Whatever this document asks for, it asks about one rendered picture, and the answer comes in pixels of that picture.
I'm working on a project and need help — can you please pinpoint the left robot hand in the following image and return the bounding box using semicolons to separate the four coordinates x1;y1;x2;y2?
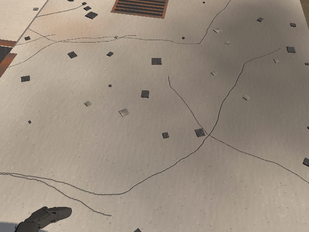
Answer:
14;206;72;232

